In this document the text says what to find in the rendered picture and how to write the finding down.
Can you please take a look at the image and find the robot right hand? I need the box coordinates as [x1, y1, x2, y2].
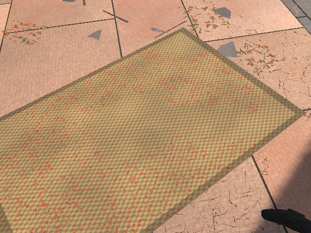
[261, 209, 311, 233]

